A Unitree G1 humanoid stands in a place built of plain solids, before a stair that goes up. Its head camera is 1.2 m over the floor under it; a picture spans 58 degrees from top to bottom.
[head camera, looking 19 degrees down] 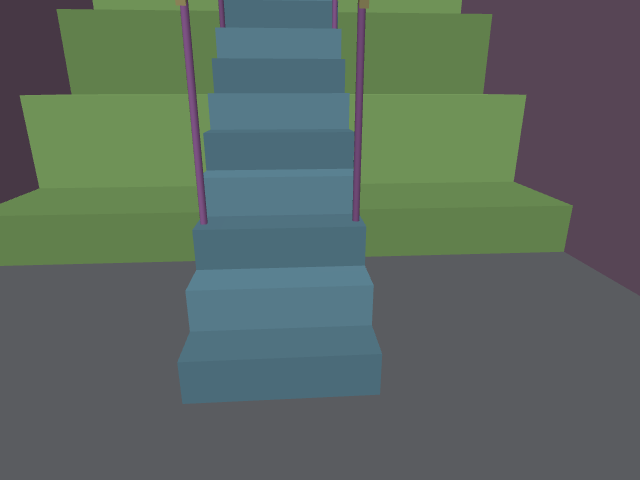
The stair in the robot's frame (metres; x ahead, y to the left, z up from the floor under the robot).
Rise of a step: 0.20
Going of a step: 0.23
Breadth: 0.81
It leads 4 degrees to the left of straight ahead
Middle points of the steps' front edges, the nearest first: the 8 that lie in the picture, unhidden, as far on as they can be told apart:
1.47 0.15 0.20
1.70 0.17 0.40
1.93 0.19 0.59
2.16 0.20 0.79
2.39 0.22 0.99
2.62 0.23 1.19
2.85 0.25 1.39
3.08 0.26 1.58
